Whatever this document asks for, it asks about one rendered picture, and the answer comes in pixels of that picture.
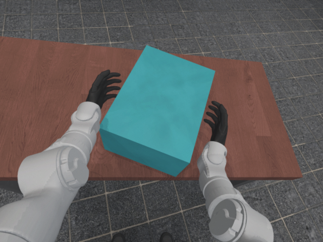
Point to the table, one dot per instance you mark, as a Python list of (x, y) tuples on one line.
[(42, 83)]

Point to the robot right forearm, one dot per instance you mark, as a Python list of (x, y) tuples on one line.
[(213, 179)]

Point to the carton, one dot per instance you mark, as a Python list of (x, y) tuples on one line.
[(156, 116)]

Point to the robot left forearm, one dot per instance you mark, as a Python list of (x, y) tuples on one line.
[(82, 132)]

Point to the robot right foot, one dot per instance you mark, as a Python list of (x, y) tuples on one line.
[(166, 237)]

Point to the left robot hand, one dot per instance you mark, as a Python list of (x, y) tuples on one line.
[(98, 92)]

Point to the right robot hand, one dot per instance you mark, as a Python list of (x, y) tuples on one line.
[(220, 125)]

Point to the left robot upper arm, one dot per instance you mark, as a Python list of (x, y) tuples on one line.
[(49, 182)]

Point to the right robot upper arm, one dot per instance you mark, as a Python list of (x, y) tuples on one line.
[(234, 221)]

